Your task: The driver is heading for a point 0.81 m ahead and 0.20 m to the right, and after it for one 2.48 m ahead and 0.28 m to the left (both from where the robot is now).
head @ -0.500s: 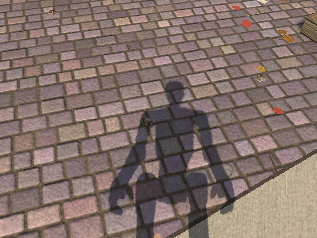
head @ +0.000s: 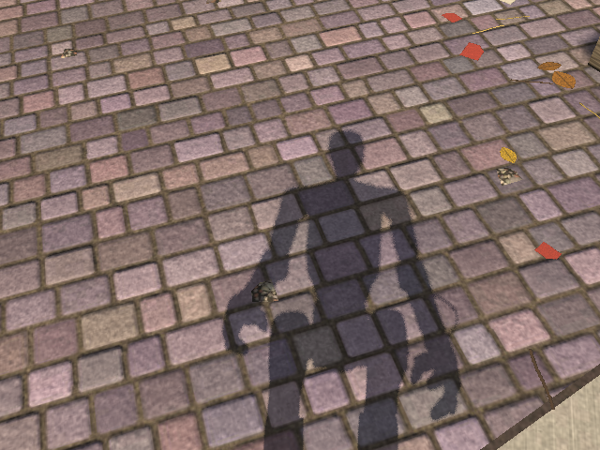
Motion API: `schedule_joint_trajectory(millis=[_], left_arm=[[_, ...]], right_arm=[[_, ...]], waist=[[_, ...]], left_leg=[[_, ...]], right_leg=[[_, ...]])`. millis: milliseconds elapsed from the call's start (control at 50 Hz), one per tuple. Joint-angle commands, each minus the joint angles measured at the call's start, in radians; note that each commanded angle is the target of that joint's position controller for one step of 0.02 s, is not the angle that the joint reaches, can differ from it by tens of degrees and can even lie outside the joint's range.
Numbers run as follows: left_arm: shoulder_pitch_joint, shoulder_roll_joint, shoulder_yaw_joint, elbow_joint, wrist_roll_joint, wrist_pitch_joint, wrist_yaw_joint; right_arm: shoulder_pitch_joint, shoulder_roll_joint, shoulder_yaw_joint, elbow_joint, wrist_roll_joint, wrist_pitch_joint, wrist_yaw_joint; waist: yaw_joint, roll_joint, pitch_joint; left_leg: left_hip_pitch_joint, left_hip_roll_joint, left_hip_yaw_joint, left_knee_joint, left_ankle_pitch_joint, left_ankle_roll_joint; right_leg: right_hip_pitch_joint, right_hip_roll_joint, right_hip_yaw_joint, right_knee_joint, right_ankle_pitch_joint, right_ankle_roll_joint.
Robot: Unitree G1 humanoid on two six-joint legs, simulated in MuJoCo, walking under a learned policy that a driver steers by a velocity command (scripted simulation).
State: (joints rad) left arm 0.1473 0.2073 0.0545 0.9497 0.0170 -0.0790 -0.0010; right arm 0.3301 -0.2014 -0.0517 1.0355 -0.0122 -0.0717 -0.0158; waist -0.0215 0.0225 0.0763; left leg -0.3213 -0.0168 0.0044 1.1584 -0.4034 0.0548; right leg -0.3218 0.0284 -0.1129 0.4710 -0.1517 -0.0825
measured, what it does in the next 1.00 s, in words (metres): walks ahead: left foot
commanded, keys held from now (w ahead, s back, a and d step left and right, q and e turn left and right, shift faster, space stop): no key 0.56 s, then w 0.38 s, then w+e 0.06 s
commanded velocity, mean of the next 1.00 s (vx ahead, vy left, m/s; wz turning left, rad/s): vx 0.19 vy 0.00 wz -0.01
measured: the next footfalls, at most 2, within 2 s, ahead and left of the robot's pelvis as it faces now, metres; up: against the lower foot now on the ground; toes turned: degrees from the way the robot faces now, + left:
left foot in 0.32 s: +0.16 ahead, +0.12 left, +0.00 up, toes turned +1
left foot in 1.06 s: +0.37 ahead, +0.17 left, +0.00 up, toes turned +1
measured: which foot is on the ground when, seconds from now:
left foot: up 0.00-0.30, down 0.32-0.80, up 0.82-1.00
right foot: down 0.00-1.00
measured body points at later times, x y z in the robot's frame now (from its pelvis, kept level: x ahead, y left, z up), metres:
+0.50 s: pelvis +0.10 +0.02 +0.01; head +0.10 +0.02 +0.46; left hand +0.10 +0.24 -0.15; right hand +0.13 -0.21 -0.15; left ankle +0.12 +0.12 -0.74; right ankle +0.07 -0.07 -0.74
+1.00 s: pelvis +0.21 +0.05 +0.00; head +0.23 +0.07 +0.45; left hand +0.08 +0.28 -0.15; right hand +0.33 -0.19 -0.12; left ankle +0.28 +0.15 -0.72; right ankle +0.06 -0.06 -0.74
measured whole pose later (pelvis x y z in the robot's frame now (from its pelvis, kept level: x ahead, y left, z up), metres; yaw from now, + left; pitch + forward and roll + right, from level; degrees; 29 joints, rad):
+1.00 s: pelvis +0.21 +0.05 +0.00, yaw -2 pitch +0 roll +0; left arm 0.53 0.20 0.05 1.15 0.03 -0.07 0.02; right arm 0.14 -0.20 -0.06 0.95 -0.01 -0.07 0.03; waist 0.07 -0.05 0.03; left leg -0.45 0.01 0.07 0.71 -0.31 0.08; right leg 0.08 -0.01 -0.01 0.31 -0.39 -0.01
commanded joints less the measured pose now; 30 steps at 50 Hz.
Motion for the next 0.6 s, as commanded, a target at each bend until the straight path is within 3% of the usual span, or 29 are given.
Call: schedule_joint_trajectory(millis=[20,80,180,260,300,320,340,360,380,420,480,560,600], left_arm=[[0.112,0.033,-0.006,0.016,-0.006,-0.017,0.01],[0.131,0.083,-0.007,0.033,0.0,-0.028,0.012],[0.167,0.079,-0.024,0.061,0.003,-0.012,0.014],[0.182,0.069,-0.032,0.08,0.006,0.013,0.022],[0.17,0.062,-0.036,0.085,-0.002,0.025,0.029],[0.197,0.052,-0.038,0.085,0.001,0.027,0.031],[0.279,0.034,-0.034,0.096,0.001,0.031,0.03],[0.34,-0.027,-0.049,0.132,-0.011,0.045,0.033],[0.303,0.004,-0.044,0.139,-0.006,0.053,0.038],[0.239,0.039,-0.033,0.129,-0.006,0.058,0.037],[0.227,0.013,-0.041,0.139,-0.007,0.057,0.037],[0.219,0.008,-0.043,0.159,-0.007,0.06,0.044],[0.235,0.013,-0.04,0.17,-0.003,0.062,0.043]], right_arm=[[0.106,-0.033,-0.012,-0.014,-0.021,0.024,0.005],[0.101,-0.014,-0.008,-0.009,-0.019,0.051,0.006],[-0.029,-0.017,0.01,-0.025,-0.006,0.068,-0.007],[-0.067,-0.027,0.018,-0.014,-0.004,0.067,-0.019],[-0.048,-0.027,0.025,0.001,-0.011,0.057,-0.024],[-0.021,-0.072,0.019,0.013,-0.016,0.046,-0.029],[-0.018,-0.116,0.015,0.013,-0.017,0.037,-0.031],[-0.061,-0.079,0.024,0.021,0.006,0.042,-0.026],[-0.088,-0.033,0.033,0.015,0.007,0.044,-0.019],[-0.078,-0.029,0.035,0.027,0.007,0.044,-0.02],[-0.05,-0.031,0.033,0.049,0.012,0.045,-0.029],[-0.042,-0.027,0.035,0.065,0.008,0.048,-0.029],[-0.022,-0.035,0.029,0.077,0.005,0.052,-0.027]], waist=[[-0.01,-0.081,-0.098],[-0.041,-0.083,-0.121],[-0.007,-0.133,-0.124],[0.011,-0.117,-0.093],[-0.011,-0.065,-0.064],[0.005,-0.01,-0.072],[0.066,0.066,-0.063],[0.08,0.138,-0.06],[0.065,0.101,-0.015],[0.043,0.062,-0.021],[0.037,0.018,-0.033],[0.031,-0.012,-0.025],[0.03,-0.017,-0.034]], left_leg=[[-0.094,0.054,-0.046,-0.026,0.039,-0.013],[-0.054,0.038,-0.021,-0.138,0.087,-0.033],[0.013,0.042,0.024,-0.414,0.198,-0.037],[0.077,0.046,0.023,-0.557,0.171,-0.028],[0.186,0.069,-0.003,-0.765,0.305,-0.017],[0.261,0.144,-0.08,-0.791,0.461,-0.01],[0.282,0.228,-0.16,-0.769,0.65,0.02],[0.17,0.241,-0.171,-0.788,0.579,0.062],[0.104,0.199,-0.158,-0.812,0.471,0.04],[0.105,0.14,-0.11,-0.819,0.43,0.008],[0.16,0.129,-0.1,-0.822,0.434,0.005],[0.17,0.129,-0.098,-0.828,0.439,0.007],[0.164,0.096,-0.083,-0.825,0.216,0.022]], right_leg=[[0.168,-0.279,0.211,-0.192,0.719,-0.134],[0.135,-0.257,0.142,-0.192,0.821,-0.143],[0.13,-0.218,0.091,-0.181,0.726,-0.109],[0.123,-0.245,0.151,-0.168,0.455,-0.111],[0.077,-0.22,0.167,-0.137,0.223,-0.063],[0.042,-0.183,0.164,-0.109,0.103,-0.026],[0.013,-0.109,0.127,-0.089,-0.059,-0.002],[0.104,-0.075,0.1,-0.14,-0.145,0.015],[0.156,-0.081,0.113,-0.156,-0.099,0.025],[0.194,-0.105,0.131,-0.152,-0.008,0.021],[0.185,-0.121,0.137,-0.166,0.012,0.026],[0.191,-0.124,0.136,-0.176,0.011,0.031],[0.187,-0.099,0.119,-0.162,-0.155,0.018]])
